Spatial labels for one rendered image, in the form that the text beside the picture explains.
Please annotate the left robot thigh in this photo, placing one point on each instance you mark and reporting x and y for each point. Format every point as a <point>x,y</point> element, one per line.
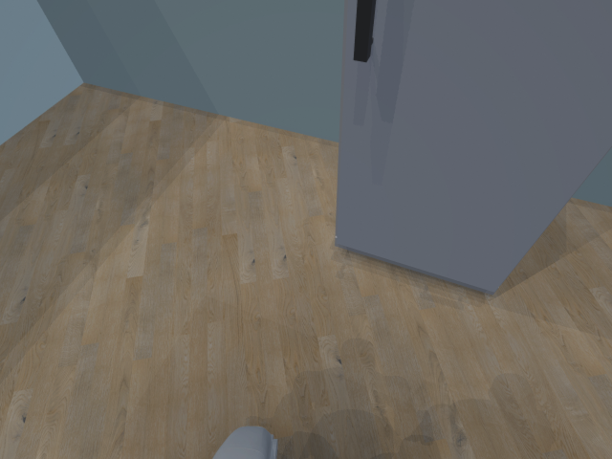
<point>248,442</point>

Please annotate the handle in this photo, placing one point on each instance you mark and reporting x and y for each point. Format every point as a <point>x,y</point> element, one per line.
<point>364,29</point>

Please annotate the fridge door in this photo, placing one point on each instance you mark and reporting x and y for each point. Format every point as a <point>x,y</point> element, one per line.
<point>469,127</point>

